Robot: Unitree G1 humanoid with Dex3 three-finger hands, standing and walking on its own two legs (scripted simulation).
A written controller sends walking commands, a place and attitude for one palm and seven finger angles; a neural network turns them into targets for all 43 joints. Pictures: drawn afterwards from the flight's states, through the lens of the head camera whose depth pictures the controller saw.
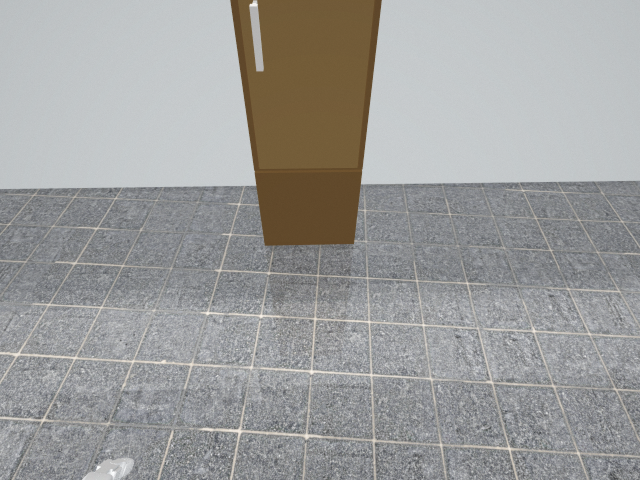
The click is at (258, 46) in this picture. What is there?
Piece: cupboard door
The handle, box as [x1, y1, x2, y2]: [249, 0, 263, 70]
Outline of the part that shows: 253,0 249,7 256,70 262,70 263,65 256,0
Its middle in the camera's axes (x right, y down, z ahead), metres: -0.17 -0.52 +1.00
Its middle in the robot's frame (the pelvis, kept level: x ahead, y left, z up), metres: +1.10 +0.22 +0.10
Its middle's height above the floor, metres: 0.87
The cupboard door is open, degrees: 0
